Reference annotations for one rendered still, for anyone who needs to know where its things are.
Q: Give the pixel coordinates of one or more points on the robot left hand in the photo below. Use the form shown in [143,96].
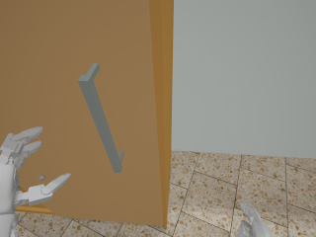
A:
[12,158]

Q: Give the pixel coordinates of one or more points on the wardrobe door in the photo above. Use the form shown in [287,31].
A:
[45,47]
[39,205]

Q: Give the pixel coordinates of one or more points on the left robot forearm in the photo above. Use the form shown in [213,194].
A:
[8,223]

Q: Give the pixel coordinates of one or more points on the handle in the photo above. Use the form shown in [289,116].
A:
[89,91]

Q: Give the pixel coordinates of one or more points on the robot right hand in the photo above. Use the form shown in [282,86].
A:
[258,227]

